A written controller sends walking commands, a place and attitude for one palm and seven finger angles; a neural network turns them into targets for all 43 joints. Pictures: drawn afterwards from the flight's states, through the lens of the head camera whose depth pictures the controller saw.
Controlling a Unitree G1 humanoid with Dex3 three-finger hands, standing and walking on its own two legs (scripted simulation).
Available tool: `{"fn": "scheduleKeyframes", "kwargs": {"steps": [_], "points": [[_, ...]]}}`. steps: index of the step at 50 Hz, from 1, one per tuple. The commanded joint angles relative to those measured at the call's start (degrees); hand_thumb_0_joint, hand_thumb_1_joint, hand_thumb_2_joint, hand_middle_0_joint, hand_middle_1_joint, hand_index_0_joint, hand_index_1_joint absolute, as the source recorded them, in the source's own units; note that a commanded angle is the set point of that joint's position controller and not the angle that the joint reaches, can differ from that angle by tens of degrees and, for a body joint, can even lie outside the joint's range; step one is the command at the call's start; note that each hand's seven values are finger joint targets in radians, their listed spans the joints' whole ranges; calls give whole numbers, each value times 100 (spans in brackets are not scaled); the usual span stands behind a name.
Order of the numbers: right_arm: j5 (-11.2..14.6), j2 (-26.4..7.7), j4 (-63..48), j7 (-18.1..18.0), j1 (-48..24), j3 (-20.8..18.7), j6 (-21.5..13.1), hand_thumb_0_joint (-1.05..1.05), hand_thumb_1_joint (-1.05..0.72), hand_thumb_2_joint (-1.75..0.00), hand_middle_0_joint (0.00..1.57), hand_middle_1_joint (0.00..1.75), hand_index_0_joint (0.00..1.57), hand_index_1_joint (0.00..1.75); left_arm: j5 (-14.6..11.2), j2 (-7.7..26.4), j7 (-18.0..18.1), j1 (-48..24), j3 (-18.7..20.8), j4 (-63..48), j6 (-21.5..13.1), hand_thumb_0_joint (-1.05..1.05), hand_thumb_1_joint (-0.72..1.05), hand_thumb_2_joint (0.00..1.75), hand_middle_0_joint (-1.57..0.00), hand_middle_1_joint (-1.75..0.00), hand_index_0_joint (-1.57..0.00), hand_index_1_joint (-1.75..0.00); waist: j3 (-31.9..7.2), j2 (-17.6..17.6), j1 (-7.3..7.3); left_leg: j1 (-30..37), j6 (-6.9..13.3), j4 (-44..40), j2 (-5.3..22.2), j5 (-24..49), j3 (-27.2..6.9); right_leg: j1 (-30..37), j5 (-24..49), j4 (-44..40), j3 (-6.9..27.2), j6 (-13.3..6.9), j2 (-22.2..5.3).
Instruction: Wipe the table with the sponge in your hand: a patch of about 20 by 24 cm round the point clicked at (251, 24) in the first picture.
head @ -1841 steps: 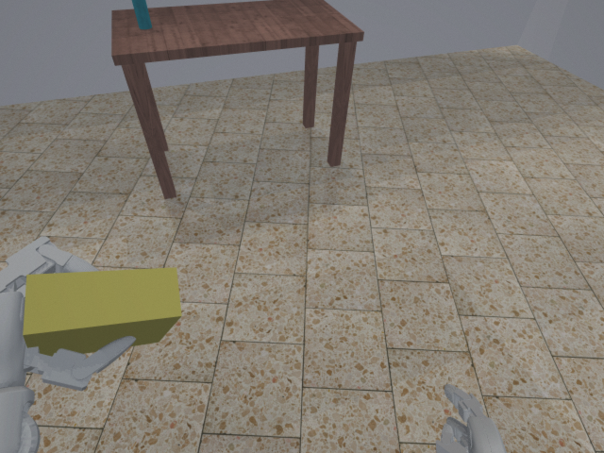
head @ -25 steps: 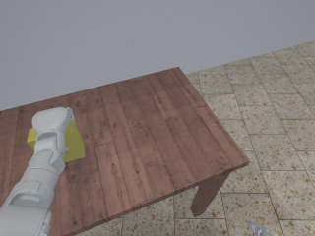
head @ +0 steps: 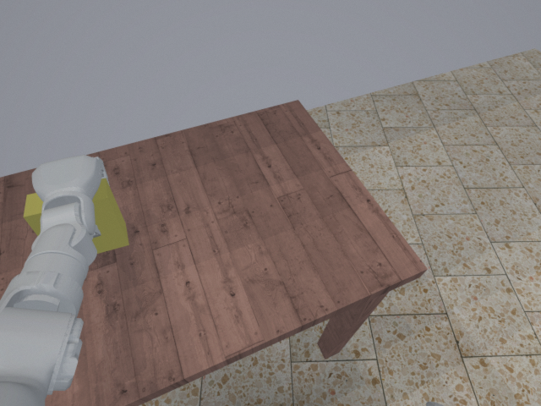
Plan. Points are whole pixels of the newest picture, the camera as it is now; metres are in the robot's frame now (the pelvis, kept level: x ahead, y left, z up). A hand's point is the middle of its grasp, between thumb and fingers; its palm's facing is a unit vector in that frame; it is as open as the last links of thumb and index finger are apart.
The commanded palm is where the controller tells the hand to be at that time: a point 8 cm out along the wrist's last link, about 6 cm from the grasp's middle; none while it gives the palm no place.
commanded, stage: slide across to the middle lane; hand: left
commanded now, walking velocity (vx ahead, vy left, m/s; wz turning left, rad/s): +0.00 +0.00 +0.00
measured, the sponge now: (86, 229) +0.39 +0.33 -0.01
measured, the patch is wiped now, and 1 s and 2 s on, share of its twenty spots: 0.30 0.40 0.60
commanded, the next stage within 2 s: wipe back along the middle lane in 0.64 s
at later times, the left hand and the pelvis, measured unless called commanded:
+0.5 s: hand (116, 190) +0.43 +0.28 +0.04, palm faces -0.09 -0.01 -1.00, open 9.5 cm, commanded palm +0.41 +0.25 +0.09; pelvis +0.02 +0.00 +0.01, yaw +0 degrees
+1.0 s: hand (139, 196) +0.42 +0.23 +0.04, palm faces -0.07 -0.03 -1.00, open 9.5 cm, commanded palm +0.39 +0.22 +0.07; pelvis +0.02 -0.01 +0.01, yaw +0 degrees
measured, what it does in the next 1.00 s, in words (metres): stands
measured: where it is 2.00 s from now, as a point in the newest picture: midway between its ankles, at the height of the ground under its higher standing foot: outside the picture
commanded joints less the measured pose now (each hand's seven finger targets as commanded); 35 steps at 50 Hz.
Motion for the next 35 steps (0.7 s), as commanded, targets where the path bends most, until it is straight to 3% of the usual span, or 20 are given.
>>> {"fn": "scheduleKeyframes", "kwargs": {"steps": [1,3,4,6,8,9,12,16,20,23,24,27,31,34,35], "points": [[-40,-921,-509,-25,140,-308,-166,0,-90,-90,20,30,20,30,158,1026,175,-1702,-63,-537,35,0,10,130,-120,-160,-120,-160,-1526,-22,-140,1176,-16,-307,133,1135,-348,401,914,-360,176,-251,-39],[-61,-869,-495,13,151,-354,-175,0,-90,-90,20,30,20,30,156,778,174,-1795,-229,-832,3,0,10,130,-120,-160,-120,-160,-1752,222,-128,1491,-36,-281,160,1359,-357,394,1001,-366,194,-270,-21],[-69,-869,-489,13,146,-377,-175,0,-90,-90,20,30,20,30,88,880,178,-1751,-41,-949,-23,0,10,130,-120,-160,-120,-160,-1918,192,-68,1576,-49,-275,177,1566,-404,510,1153,-351,198,-296,-8],[-56,-853,-481,12,131,-386,-148,0,-90,-90,20,30,20,30,-57,753,208,-1706,-90,-1082,-37,0,10,130,-120,-160,-120,-160,-1962,-4,-99,1653,-42,-271,187,1647,-378,625,1289,-385,185,-258,-5],[-15,-854,-450,2,48,-370,-152,0,-90,-90,20,30,20,30,-266,659,239,-1640,-96,-1007,10,0,10,130,-120,-160,-120,-160,-1752,-301,-134,1462,-8,-342,171,1449,-328,779,1340,-482,230,-205,-31],[-2,-869,-419,-10,9,-364,-156,0,-90,-90,20,30,20,30,-337,813,260,-1701,89,-1031,18,0,10,130,-120,-160,-120,-160,-1723,-367,-95,1415,-13,-404,169,1448,-363,876,1369,-492,231,-222,-41],[7,-831,-404,10,-83,-350,-167,0,-90,-90,20,30,20,30,-228,596,286,-1898,-225,-1250,135,0,10,130,-120,-160,-120,-160,-1609,6,-105,1655,-34,-490,172,1555,-376,782,1281,-506,179,-236,-49],[-11,-813,-335,33,-131,-348,-161,0,-90,-90,20,30,20,30,-99,363,299,-2173,-415,-1237,331,0,10,130,-120,-160,-120,-160,-1521,114,-154,1903,-92,-519,213,1630,-464,527,1109,-507,109,-276,-20],[-37,-766,-382,44,-217,-349,-134,0,-90,-90,20,30,20,30,-270,77,315,-1939,-453,-1299,408,0,10,130,-120,-160,-120,-160,-1884,-22,-66,2031,-125,-462,201,1996,-417,824,1491,-462,102,-261,-24],[-53,-760,-361,76,-292,-321,-76,0,-90,-90,20,30,20,30,-145,31,349,-2015,-505,-1195,564,0,10,130,-120,-160,-120,-160,-1754,-77,-64,1961,-158,-447,206,2111,-401,795,1653,-414,90,-272,-38],[-64,-763,-354,86,-326,-335,-62,0,-90,-90,20,30,20,30,-134,26,371,-2020,-442,-1254,605,0,10,130,-120,-160,-120,-160,-1874,-88,-39,2022,-188,-422,206,2331,-429,850,1793,-369,87,-285,-37],[-84,-706,-380,121,-383,-335,-21,0,-90,-90,20,30,20,30,-100,-343,405,-2131,-723,-1302,752,0,10,130,-120,-160,-120,-160,-1886,-53,-66,2091,-194,-364,210,2415,-399,780,1879,-349,66,-275,-35],[-91,-705,-427,122,-479,-304,46,0,-90,-90,20,30,20,30,-208,-216,468,-1993,-537,-1282,929,0,10,130,-120,-160,-120,-160,-2014,-224,11,1959,-159,-364,166,2442,-325,1152,2204,-339,101,-256,-66],[-78,-714,-390,90,-564,-263,92,0,-90,-90,20,30,20,30,-114,-218,483,-2389,-608,-1178,1080,0,10,130,-120,-160,-120,-160,-1789,-397,-128,1763,-111,-414,146,2194,-310,1177,2219,-352,126,-234,-107],[-87,-699,-421,89,-565,-254,92,0,-90,-90,20,30,20,30,-116,-328,480,-2388,-730,-1209,1114,0,10,130,-120,-160,-120,-160,-1822,-300,-97,1781,-82,-417,129,2172,-272,1195,2241,-380,140,-230,-105]]}}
